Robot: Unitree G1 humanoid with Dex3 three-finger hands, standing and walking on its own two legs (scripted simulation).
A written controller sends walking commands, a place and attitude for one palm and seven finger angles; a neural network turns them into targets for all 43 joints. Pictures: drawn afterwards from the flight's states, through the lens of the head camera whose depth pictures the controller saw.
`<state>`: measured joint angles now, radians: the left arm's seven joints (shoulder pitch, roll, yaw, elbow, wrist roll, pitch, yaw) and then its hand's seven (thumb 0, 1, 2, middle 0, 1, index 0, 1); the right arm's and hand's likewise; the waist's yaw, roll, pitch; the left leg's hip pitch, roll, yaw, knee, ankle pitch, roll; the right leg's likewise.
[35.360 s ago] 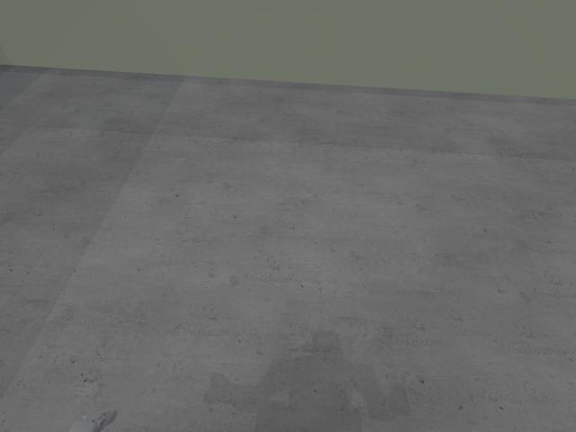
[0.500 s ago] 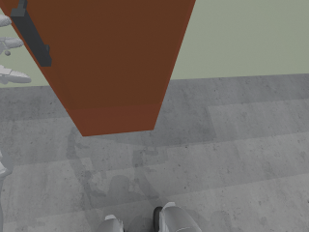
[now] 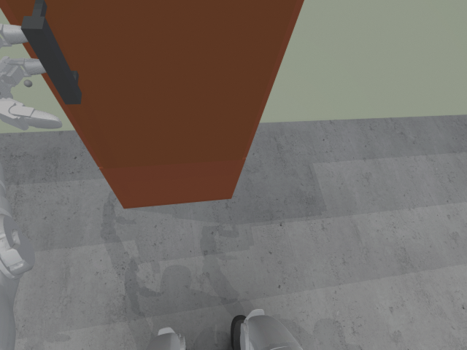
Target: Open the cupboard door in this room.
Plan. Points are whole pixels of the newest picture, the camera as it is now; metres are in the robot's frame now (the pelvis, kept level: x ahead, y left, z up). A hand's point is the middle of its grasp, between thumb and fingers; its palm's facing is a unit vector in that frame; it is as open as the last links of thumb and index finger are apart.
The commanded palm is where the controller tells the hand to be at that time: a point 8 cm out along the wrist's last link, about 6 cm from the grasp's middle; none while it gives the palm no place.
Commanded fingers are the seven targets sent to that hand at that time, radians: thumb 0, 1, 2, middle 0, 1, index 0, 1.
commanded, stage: slide the fingers in behind the handle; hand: left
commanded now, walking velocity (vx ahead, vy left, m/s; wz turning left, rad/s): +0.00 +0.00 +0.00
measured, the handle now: (58, 56) +0.57 +0.23 +0.10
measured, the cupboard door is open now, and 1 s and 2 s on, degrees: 0 0 0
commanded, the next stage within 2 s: close the thumb around the handle in 1.22 s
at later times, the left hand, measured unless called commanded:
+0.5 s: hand (56, 87) +0.50 +0.23 +0.10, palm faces +0.04 -1.00 +0.00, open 14.0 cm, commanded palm +0.48 +0.27 +0.09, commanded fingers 0.00 -0.50 0.30 -0.30 -1.20 -0.30 -1.20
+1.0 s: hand (73, 85) +0.51 +0.21 +0.09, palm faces +0.04 -1.00 -0.03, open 14.0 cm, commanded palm +0.49 +0.24 +0.09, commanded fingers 0.00 -0.50 0.30 -0.30 -1.20 -0.30 -1.20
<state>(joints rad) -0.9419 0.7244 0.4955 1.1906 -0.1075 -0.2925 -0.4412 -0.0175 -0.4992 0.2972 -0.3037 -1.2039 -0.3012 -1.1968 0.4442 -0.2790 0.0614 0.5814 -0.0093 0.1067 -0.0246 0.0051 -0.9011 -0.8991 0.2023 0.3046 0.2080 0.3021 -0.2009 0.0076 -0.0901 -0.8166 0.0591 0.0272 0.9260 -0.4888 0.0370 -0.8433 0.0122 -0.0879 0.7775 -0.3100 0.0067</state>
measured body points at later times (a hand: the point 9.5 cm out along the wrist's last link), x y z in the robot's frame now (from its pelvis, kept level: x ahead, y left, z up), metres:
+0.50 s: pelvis +0.00 -0.01 +0.00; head +0.12 +0.02 +0.43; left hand +0.50 +0.28 +0.10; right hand +0.00 -0.27 -0.10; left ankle -0.04 +0.08 -0.69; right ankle +0.02 -0.13 -0.69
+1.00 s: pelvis -0.01 -0.01 +0.00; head +0.12 +0.01 +0.43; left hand +0.50 +0.26 +0.10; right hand -0.02 -0.28 -0.10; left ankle -0.04 +0.08 -0.69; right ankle +0.02 -0.13 -0.69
